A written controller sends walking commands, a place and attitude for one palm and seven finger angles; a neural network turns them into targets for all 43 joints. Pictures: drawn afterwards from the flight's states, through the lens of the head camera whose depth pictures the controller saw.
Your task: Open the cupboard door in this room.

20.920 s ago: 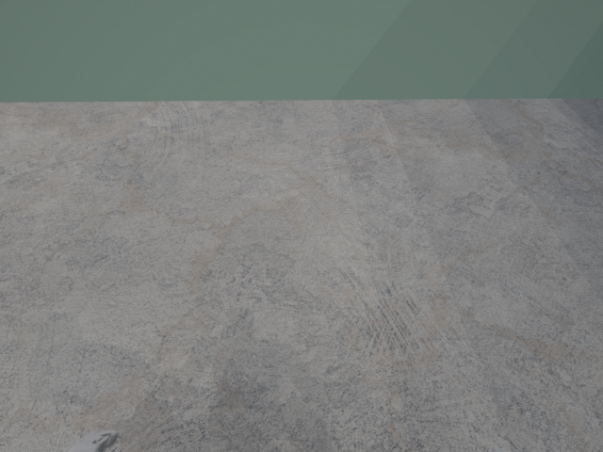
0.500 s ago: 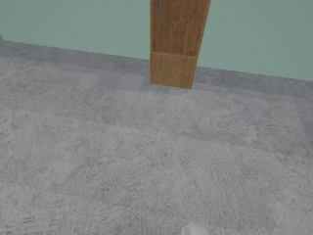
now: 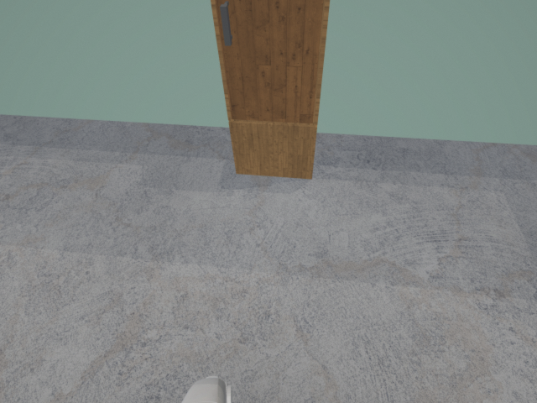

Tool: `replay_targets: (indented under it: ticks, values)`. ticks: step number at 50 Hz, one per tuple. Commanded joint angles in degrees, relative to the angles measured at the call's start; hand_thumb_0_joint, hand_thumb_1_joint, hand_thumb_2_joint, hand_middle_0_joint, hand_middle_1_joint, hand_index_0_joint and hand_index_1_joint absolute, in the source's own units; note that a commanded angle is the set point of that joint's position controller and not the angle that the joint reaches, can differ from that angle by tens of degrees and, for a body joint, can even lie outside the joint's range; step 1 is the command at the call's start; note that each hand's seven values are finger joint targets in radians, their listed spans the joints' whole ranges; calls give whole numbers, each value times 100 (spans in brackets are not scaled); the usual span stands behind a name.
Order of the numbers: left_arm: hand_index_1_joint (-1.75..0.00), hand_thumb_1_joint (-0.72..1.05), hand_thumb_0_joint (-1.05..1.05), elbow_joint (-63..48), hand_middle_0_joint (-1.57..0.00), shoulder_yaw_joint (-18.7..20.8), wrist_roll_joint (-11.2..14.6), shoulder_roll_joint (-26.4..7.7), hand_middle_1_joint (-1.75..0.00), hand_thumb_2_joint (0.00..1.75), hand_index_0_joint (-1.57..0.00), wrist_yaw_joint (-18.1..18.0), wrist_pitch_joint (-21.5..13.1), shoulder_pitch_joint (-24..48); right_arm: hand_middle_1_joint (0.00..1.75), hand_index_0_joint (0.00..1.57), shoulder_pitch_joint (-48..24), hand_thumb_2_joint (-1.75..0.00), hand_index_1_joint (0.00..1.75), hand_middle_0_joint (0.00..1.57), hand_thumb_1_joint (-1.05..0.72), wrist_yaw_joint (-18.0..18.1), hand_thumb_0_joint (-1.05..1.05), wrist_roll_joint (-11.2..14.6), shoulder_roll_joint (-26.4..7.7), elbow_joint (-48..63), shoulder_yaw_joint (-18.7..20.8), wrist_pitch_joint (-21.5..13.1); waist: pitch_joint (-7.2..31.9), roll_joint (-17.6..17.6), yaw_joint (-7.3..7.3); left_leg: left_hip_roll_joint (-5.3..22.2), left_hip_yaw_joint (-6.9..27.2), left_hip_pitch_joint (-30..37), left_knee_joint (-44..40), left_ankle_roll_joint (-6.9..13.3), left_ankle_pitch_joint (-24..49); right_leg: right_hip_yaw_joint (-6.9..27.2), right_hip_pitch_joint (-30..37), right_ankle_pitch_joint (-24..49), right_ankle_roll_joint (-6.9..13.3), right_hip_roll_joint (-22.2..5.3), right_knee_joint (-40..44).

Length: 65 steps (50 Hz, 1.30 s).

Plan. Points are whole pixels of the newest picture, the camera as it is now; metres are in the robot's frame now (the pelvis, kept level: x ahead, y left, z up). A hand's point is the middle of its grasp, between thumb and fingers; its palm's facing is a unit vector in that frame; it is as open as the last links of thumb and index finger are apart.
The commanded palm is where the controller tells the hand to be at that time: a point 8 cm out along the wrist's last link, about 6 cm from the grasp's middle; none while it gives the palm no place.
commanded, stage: turn or walk to find it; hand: left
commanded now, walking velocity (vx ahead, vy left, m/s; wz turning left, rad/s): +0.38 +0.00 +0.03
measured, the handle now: (227, 23) +1.28 +0.22 +0.02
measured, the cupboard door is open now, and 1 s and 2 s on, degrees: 0 0 0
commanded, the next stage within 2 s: stand and wait in 0.10 s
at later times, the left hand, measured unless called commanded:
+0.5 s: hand (153, 390) +0.18 +0.23 -0.19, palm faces +0.05 -0.99 -0.16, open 7.3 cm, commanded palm none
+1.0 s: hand (178, 358) +0.23 +0.20 -0.18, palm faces +0.03 -0.98 -0.20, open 7.2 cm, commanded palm none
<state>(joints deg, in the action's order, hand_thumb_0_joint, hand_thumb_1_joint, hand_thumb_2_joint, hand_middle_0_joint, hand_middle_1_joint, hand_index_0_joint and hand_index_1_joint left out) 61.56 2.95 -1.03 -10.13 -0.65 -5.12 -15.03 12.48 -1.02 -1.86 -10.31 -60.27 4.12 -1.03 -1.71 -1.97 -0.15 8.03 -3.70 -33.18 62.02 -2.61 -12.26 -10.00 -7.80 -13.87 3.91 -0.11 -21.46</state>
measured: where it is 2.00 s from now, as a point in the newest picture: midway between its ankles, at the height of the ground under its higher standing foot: outside the picture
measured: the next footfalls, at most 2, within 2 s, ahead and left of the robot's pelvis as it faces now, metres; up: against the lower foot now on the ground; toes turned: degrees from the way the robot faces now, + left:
left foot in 0.28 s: +0.26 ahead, +0.15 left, +0.00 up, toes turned +10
right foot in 0.64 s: +0.26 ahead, -0.08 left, +0.00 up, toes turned -6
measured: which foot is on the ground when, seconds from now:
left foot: up 0.00-0.26, down 0.28-1.00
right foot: down 0.00-0.28, up 0.30-0.62, down 0.64-1.00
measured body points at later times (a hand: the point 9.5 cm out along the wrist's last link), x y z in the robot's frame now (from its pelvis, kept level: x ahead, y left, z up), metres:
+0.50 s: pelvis +0.17 +0.07 -0.01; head +0.20 +0.08 +0.44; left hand +0.18 +0.29 -0.18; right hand +0.26 -0.17 -0.15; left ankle +0.22 +0.14 -0.75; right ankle +0.16 -0.08 -0.70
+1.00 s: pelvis +0.23 +0.02 +0.00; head +0.23 +0.02 +0.45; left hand +0.23 +0.25 -0.16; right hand +0.18 -0.17 -0.17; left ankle +0.22 +0.14 -0.75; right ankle +0.22 -0.08 -0.75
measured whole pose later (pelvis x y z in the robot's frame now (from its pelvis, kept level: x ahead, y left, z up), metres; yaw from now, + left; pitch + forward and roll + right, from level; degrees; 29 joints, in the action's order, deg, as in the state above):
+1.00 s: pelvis +0.23 +0.02 +0.00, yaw +0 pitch -1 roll +1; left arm 65.5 -0.4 -0.1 -8.4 -2.4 -1.2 -15.8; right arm 19.1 1.1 -0.5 -5.5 -68.5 0.3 -0.8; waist -1.1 -0.3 -0.6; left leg 3.2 -8.9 -7.9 21.3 -0.7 -12.0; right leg -6.4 -8.3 -13.7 0.9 -1.8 -23.1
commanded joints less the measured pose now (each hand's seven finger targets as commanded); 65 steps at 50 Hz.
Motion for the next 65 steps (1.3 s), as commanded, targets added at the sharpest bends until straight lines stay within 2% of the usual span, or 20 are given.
replay_targets:
  ticks: [1,5,8,10,11,12,13,14,15,16,18,21,28,31,33,34,35,37,39,65]
  values:
    - [-30,90,0,5,-20,-7,3,-521,-30,90,-20,2,-112,-580,30,20,-257,-90,30,20,-90,-88,0,25,-200,403,-30,-22,-431,778,55,184,70,-616,-579,-56,403,1060,178,1502,432,-1569,1152]
    - [-30,90,0,176,-20,-18,0,-637,-30,90,-20,-24,-101,-859,30,20,-989,-90,30,20,-90,-146,0,41,-203,661,-105,-66,-556,656,222,67,-124,-449,-1701,27,469,967,584,1898,444,-1603,1086]
    - [-30,90,0,320,-20,-53,-3,-628,-30,90,-20,-58,-27,-1064,30,20,-1223,-90,30,20,-90,-109,0,55,-200,690,-168,-93,-605,749,276,-155,-321,-62,-2212,161,306,796,864,3129,346,-1556,758]
    - [-30,90,0,376,-20,-43,-10,-720,-30,90,-20,-87,11,-1045,30,20,-947,-90,30,20,-90,-46,0,55,-262,607,-183,-136,-363,780,127,-384,-476,651,-2634,275,157,655,996,4243,255,-1545,137]
    - [-30,90,0,391,-20,-46,3,-729,-30,90,-20,-104,26,-1001,30,20,-430,-90,30,20,-90,9,0,34,-339,439,-173,-157,-56,727,-111,-545,-523,1379,-2997,330,456,500,929,4597,100,-1403,-487]
    - [-30,90,0,391,-20,-59,32,-735,-30,90,-20,-114,41,-967,30,20,316,-90,30,20,-90,55,0,11,-543,194,-126,-185,498,534,-399,-483,-465,2513,-3407,401,1445,351,618,4286,-124,-1206,-1440]
    - [-30,90,0,344,-20,-94,92,-550,-30,90,-20,-110,62,-1194,30,20,992,-90,30,20,-90,113,0,-40,-1009,32,-37,-226,1225,-256,-543,537,491,4214,-3158,782,3534,147,-649,2344,-400,-719,-2637]
    - [-30,90,0,319,-20,-175,142,-279,-30,90,-20,-85,42,-1341,30,20,1460,-90,30,20,-90,142,0,37,-1387,-104,53,-188,1706,-1171,-571,1744,1517,5009,-3149,1408,6069,179,-1547,-1970,-484,-133,-4229]
    - [-30,90,0,264,-20,-171,123,-281,-30,90,-20,-150,95,-1281,30,20,1249,-90,30,20,-90,208,0,141,-1411,-94,-13,-177,1819,-1034,-423,1944,1631,4696,-3395,1593,6154,809,-1729,-2351,-474,-208,-4773]
    - [-30,90,0,274,-20,-152,122,-249,-30,90,-20,-172,144,-996,30,20,871,-90,30,20,-90,250,0,144,-1279,-17,-13,-196,1403,-1038,-387,1955,1548,4051,-3674,1650,5189,1005,-1949,-2077,-502,-408,-4982]
    - [-30,90,0,260,-20,-121,51,-139,-30,90,-20,-100,217,-599,30,20,287,-90,30,20,-90,244,0,106,-696,63,-143,-205,529,-562,-137,1343,872,2834,-4064,1322,4160,972,-1780,-1633,-563,-670,-4483]
    - [-30,90,0,357,-20,-156,41,104,-30,90,-20,-76,406,-883,30,20,-42,-90,30,20,-90,232,0,122,-502,71,-207,-230,422,-458,151,886,307,1946,-4462,1071,3142,804,-1063,-1001,-644,-689,-3581]
    - [-30,90,0,139,-20,-194,-23,108,-30,90,-20,-97,551,-471,30,20,-41,-90,30,20,-90,229,0,64,-521,23,-96,-80,56,-488,166,763,560,1504,-4756,1085,404,590,-580,-531,-644,-546,-1808]
    - [-30,90,0,200,-20,-202,-23,-199,-30,90,-20,-114,485,-592,30,20,35,-90,30,20,-90,215,0,115,-397,-84,-129,-36,-30,0,301,403,364,1369,-4253,672,-139,681,65,373,-623,-596,-327]
    - [-30,90,0,122,-20,-244,1,-522,-30,90,-20,-124,403,-270,30,20,295,-90,30,20,-90,171,0,161,-152,-145,-217,-14,-223,419,53,-108,101,1581,-4136,285,-440,1326,-331,401,-361,-1154,237]
    - [-30,90,0,81,-20,-206,18,-644,-30,90,-20,-111,355,-36,30,20,452,-90,30,20,-90,166,0,126,-109,-215,-249,39,-353,1148,-39,-272,-32,1708,-4077,174,-354,1461,-594,350,-215,-1208,328]
    - [-30,90,0,83,-20,-217,52,-606,-30,90,-20,-105,326,-5,30,20,517,-90,30,20,-90,171,0,108,-150,-298,-264,43,-309,1286,-60,-247,-65,2143,-4043,174,-165,1499,-909,272,-144,-1238,471]
    - [-30,90,0,61,-20,-247,77,-493,-30,90,-20,-111,321,40,30,20,762,-90,30,20,-90,179,0,114,-154,-445,-288,-8,-192,757,-103,-91,45,2461,-4278,239,333,1218,-848,421,-227,-985,325]
    - [-30,90,0,119,-20,-253,87,-400,-30,90,-20,-140,326,-165,30,20,782,-90,30,20,-90,193,0,136,-168,-516,-302,-63,-62,326,5,13,98,2426,-4344,289,716,1047,-436,900,-310,-828,180]
    - [-30,90,0,459,-20,-294,55,-29,-30,90,-20,-216,302,-859,30,20,833,-90,30,20,-90,309,0,158,29,-633,-303,0,-351,282,-30,11,2,2616,-4299,275,557,1041,-447,1126,-274,-790,408]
